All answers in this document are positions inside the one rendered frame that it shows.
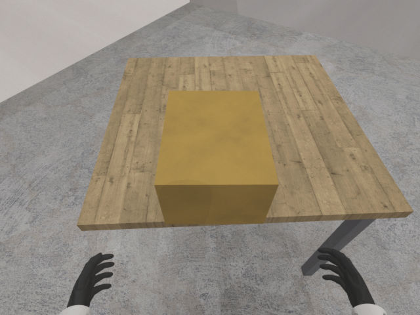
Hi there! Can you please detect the right robot hand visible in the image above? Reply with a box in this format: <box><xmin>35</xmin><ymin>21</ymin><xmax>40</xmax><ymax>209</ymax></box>
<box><xmin>318</xmin><ymin>247</ymin><xmax>375</xmax><ymax>308</ymax></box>

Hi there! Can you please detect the table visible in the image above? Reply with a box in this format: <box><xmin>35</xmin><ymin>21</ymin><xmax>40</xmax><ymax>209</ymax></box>
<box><xmin>77</xmin><ymin>55</ymin><xmax>413</xmax><ymax>276</ymax></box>

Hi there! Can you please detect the carton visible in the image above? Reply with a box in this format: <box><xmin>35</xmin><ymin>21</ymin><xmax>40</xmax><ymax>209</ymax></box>
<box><xmin>154</xmin><ymin>91</ymin><xmax>279</xmax><ymax>224</ymax></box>

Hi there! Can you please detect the left robot hand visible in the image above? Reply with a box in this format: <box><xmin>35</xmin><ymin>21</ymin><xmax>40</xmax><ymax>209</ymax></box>
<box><xmin>67</xmin><ymin>253</ymin><xmax>114</xmax><ymax>308</ymax></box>

